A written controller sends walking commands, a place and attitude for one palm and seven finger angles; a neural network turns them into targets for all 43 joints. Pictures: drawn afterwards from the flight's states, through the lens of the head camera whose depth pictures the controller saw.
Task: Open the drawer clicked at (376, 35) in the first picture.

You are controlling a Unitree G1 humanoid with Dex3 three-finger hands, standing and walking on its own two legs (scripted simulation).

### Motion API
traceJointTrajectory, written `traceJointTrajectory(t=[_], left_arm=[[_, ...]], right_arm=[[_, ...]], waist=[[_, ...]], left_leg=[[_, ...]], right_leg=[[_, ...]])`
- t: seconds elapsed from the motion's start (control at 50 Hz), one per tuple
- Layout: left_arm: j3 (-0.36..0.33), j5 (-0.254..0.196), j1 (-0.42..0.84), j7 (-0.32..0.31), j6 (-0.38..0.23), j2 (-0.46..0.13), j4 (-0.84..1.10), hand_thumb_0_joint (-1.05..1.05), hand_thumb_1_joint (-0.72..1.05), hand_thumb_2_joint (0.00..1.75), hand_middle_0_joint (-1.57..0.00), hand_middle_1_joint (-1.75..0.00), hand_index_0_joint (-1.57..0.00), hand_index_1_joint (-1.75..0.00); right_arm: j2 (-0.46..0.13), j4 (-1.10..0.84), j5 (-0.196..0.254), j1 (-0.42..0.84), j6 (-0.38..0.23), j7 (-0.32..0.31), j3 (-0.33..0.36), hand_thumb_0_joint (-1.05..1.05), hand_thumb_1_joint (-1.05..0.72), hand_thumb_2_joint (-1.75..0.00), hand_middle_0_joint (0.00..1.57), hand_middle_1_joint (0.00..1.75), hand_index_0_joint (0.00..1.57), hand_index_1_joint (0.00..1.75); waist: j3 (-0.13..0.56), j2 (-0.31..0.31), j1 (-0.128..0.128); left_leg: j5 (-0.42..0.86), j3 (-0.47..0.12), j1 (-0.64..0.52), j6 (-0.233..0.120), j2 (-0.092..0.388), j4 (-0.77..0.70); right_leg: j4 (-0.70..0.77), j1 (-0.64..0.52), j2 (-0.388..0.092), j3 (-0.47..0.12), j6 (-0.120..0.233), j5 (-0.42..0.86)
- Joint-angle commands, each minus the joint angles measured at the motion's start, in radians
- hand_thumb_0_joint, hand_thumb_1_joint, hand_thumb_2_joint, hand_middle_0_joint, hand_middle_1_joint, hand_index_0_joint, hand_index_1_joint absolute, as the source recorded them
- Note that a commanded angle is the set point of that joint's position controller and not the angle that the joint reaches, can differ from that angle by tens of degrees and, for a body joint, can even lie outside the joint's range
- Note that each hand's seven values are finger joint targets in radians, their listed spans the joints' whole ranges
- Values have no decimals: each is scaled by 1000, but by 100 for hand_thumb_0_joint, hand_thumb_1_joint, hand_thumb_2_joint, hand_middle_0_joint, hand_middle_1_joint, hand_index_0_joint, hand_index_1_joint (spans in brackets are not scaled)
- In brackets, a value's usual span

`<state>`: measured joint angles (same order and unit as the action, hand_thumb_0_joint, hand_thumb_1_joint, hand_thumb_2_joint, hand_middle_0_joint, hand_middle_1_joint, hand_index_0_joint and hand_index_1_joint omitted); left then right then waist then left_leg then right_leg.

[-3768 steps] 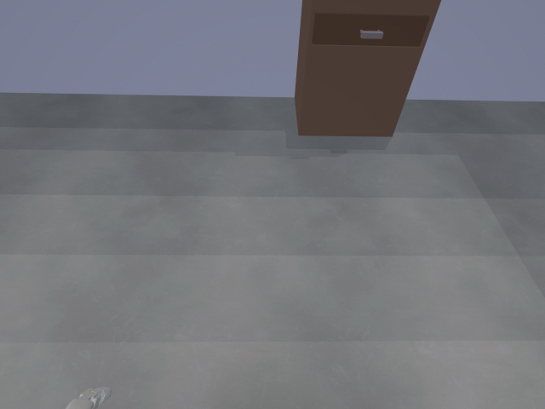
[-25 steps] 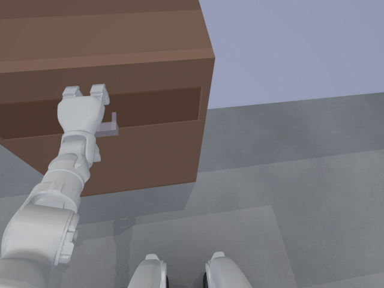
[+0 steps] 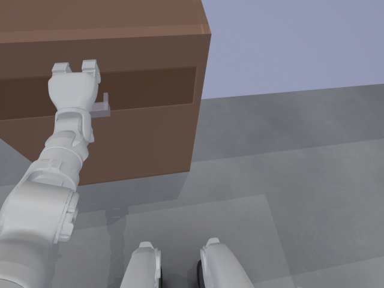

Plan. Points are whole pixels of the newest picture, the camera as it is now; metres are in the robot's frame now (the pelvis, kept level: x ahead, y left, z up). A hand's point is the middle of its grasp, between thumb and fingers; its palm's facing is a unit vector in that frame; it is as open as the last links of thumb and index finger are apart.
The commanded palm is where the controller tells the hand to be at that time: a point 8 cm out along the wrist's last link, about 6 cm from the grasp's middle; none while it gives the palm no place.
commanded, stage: lower the fingers behind the handle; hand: left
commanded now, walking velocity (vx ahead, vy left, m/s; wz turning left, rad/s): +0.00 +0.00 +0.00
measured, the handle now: (88, 104) +0.56 +0.22 -0.03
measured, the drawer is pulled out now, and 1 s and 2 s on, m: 0.00 0.00 0.00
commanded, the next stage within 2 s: close the thumb around the handle in 0.90 s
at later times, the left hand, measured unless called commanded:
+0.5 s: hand (78, 121) +0.50 +0.23 -0.02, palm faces -0.05 +0.08 -0.99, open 13.8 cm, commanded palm +0.49 +0.23 -0.01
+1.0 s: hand (76, 125) +0.51 +0.25 -0.05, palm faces -0.02 +0.00 -1.00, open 13.6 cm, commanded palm +0.50 +0.23 -0.01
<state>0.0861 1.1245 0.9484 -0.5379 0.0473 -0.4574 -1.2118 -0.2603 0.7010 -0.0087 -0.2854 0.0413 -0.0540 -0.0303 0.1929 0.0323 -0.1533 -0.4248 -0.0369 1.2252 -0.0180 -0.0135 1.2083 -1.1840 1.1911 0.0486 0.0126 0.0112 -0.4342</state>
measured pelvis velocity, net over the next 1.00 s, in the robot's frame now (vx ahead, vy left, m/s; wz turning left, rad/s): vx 0.02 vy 0.00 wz -0.02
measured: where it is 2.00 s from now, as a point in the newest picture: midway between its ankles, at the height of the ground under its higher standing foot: outside the picture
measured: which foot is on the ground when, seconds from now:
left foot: down 0.00-1.00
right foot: down 0.00-1.00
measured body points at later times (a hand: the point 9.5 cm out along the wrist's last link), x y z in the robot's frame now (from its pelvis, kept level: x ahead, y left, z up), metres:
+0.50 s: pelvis -0.03 +0.00 -0.04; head +0.11 +0.00 +0.39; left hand +0.50 +0.22 +0.03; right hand +0.00 -0.27 -0.15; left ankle +0.07 +0.11 -0.62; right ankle +0.06 -0.11 -0.63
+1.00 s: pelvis +0.02 +0.00 -0.03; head +0.17 +0.02 +0.40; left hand +0.50 +0.24 +0.00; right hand +0.05 -0.26 -0.15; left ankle +0.07 +0.11 -0.63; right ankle +0.06 -0.11 -0.63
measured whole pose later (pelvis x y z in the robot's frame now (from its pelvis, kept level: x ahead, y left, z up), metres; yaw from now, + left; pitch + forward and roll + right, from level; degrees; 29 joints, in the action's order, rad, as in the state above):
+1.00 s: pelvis +0.02 +0.00 -0.03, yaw -1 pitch +30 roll -4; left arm 0.03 1.12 0.83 -0.49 0.00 -0.50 -1.10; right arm -0.23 0.75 -0.03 -0.29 -0.02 -0.02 0.00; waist 0.21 0.04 -0.11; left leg -0.50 -0.07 1.37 -0.01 -0.01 1.35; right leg -1.29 1.31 0.06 0.04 0.01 -0.50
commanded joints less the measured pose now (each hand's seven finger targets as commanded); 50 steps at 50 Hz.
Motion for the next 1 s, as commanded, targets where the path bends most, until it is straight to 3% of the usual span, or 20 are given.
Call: traceJointTrajectory(t=[0.0,0.04,0.12,0.16,0.28,0.34,0.38,0.44,0.46,0.5,0.52,0.56,0.58,0.6,0.64,0.68,0.74,0.78,0.92,0.98], left_arm=[[-62,-8,262,87,101,-336,-35,0,-50,30,-30,-120,-30,-120],[-45,-8,289,97,103,-325,-30,0,-50,30,-30,-120,-30,-120],[-43,-17,296,117,101,-329,-24,0,-50,30,-30,-120,-30,-120],[-61,-18,285,129,96,-371,-28,0,-50,30,-30,-120,-30,-120],[-42,-21,272,155,82,-350,-17,0,-50,30,-30,-120,-30,-120],[-43,-23,272,161,73,-351,-11,0,-50,30,-30,-120,-30,-120],[-40,-21,261,166,67,-344,-4,0,-50,30,-30,-120,-30,-120],[-45,-36,292,188,11,-332,20,0,-50,30,-30,-120,-30,-120],[-76,-35,321,196,-33,-370,68,0,-50,30,-30,-120,-30,-120],[-120,-25,382,188,-109,-425,184,0,-50,30,-30,-120,-30,-120],[-106,-27,372,181,-104,-402,175,0,-50,30,-30,-120,-30,-120],[-83,-26,278,178,-94,-332,109,0,-50,30,-30,-120,-30,-120],[-68,-24,278,175,-101,-313,132,0,-50,30,-30,-120,-30,-120],[-91,-23,295,169,-109,-344,160,0,-50,30,-30,-120,-30,-120],[-99,-21,317,141,-107,-347,209,0,-50,30,-30,-120,-30,-120],[-120,-8,335,120,-97,-364,255,0,-50,30,-30,-120,-30,-120],[-141,-9,402,77,-119,-365,379,0,-50,30,-30,-120,-30,-120],[-104,11,363,56,-77,-308,309,0,-50,30,-30,-120,-30,-120],[-100,-8,309,39,-27,-262,273,0,-50,30,-30,-120,-30,-120],[-110,-9,265,44,-33,-278,246,0,-50,30,-30,-120,-30,-120]], right_arm=[[-175,-70,1,-113,-22,-21,51,0,-90,-90,20,30,20,30],[-177,-69,4,-114,-26,-25,50,0,-90,-90,20,30,20,30],[-177,-71,5,-116,-37,-30,48,0,-90,-90,20,30,20,30],[-183,-72,8,-108,-40,-36,42,0,-90,-90,20,30,20,30],[-183,-77,9,-108,-54,-40,39,0,-90,-90,20,30,20,30],[-183,-77,11,-108,-60,-43,39,0,-90,-90,20,30,20,30],[-182,-79,12,-108,-65,-42,40,0,-90,-90,20,30,20,30],[-181,-76,5,-118,-88,-41,46,0,-90,-90,20,30,20,30],[-181,-72,0,-121,-98,-41,49,0,-90,-90,20,30,20,30],[-181,-61,-11,-128,-113,-34,60,0,-90,-90,20,30,20,30],[-179,-54,-8,-145,-112,-29,65,0,-90,-90,20,30,20,30],[-174,-49,-5,-156,-115,-20,70,0,-90,-90,20,30,20,30],[-173,-52,-6,-154,-116,-17,71,0,-90,-90,20,30,20,30],[-175,-52,-6,-153,-116,-16,73,0,-90,-90,20,30,20,30],[-172,-44,-7,-163,-115,-9,80,0,-90,-90,20,30,20,30],[-171,-34,-9,-172,-109,-4,85,0,-90,-90,20,30,20,30],[-168,-13,-18,-183,-107,2,104,0,-90,-90,20,30,20,30],[-164,6,-19,-187,-99,6,101,0,-90,-90,20,30,20,30],[-157,21,-28,-180,-66,17,101,0,-90,-90,20,30,20,30],[-155,18,-30,-168,-53,17,95,0,-90,-90,20,30,20,30]], waist=[[268,-44,-16],[254,-51,-35],[258,-52,-38],[266,-67,-31],[263,-41,-32],[259,-67,-38],[269,-49,-27],[267,-51,-52],[296,-44,-52],[435,31,-38],[458,36,-43],[369,13,-35],[372,0,-31],[393,-1,-21],[452,69,-9],[486,83,-3],[617,146,-5],[545,136,-18],[488,117,-12],[441,87,-6]], left_leg=[[-180,27,-132,-34,-23,-154],[-201,20,-128,-35,-20,-151],[-224,18,-103,-37,-20,-136],[-234,19,-75,-38,-21,-120],[-237,15,-44,-39,-22,-95],[-243,14,-25,-41,-21,-82],[-246,12,-17,-39,-22,-72],[-268,9,28,-43,-12,-25],[-264,8,51,-45,-6,2],[-227,5,37,-48,-6,33],[-207,-5,6,-46,-5,27],[-226,-17,5,-40,-1,13],[-253,-15,8,-40,-2,17],[-277,-12,4,-40,-2,20],[-239,-5,-39,-38,-7,17],[-196,-22,-96,-34,-2,5],[-101,-42,-231,-27,4,1],[-74,-54,-257,-22,9,-13],[94,-36,-330,-20,13,-33],[104,-24,-292,-24,10,-35]], right_leg=[[236,-162,-7,-21,2,-183],[229,-129,-6,-15,1,-205],[216,-108,-7,-17,2,-239],[211,-109,-10,-25,-1,-274],[175,-70,-10,-20,2,-261],[168,-55,-12,-21,-2,-281],[153,-47,-11,-20,2,-280],[122,-3,-11,-24,0,-284],[101,-3,-10,-29,0,-275],[50,-31,-7,-32,6,-209],[39,-32,-3,-21,9,-171],[44,25,1,-4,7,-180],[55,36,2,-10,4,-221],[63,36,3,-18,5,-262],[55,19,4,-15,9,-210],[45,17,9,-3,14,-158],[36,4,15,8,17,-75],[40,42,18,26,19,-56],[83,-21,24,31,23,58],[97,-68,24,25,22,75]])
